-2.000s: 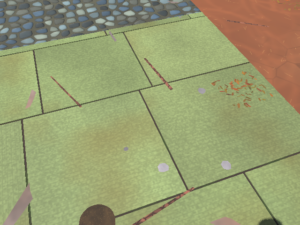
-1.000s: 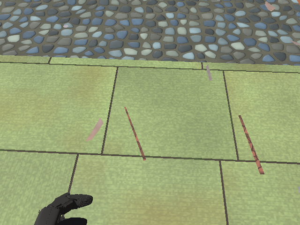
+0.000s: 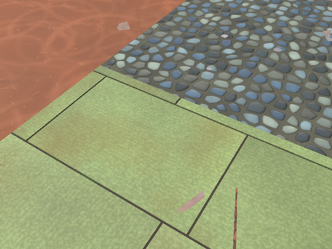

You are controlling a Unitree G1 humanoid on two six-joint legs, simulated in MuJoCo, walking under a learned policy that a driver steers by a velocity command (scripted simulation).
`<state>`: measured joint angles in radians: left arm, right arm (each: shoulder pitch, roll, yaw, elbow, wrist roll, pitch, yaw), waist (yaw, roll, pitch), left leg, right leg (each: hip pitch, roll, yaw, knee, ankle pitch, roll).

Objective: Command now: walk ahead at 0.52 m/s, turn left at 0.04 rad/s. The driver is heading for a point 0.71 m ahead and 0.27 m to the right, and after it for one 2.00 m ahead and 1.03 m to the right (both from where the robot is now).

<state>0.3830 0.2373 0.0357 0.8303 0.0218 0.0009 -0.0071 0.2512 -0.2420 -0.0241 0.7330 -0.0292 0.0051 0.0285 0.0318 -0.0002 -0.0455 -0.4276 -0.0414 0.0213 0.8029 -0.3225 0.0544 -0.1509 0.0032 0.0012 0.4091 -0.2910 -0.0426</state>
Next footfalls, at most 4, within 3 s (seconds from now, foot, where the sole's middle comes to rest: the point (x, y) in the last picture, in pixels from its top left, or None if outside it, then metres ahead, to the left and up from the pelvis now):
0.18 left None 0.12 0.13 -0.78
0.68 right None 0.51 -0.08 -0.78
1.10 left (213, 167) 0.97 -0.17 -0.78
1.50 right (261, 194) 0.83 -0.37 -0.78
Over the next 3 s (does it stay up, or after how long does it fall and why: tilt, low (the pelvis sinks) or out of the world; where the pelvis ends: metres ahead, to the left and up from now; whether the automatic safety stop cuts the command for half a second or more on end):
stays up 0.87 -0.25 0.00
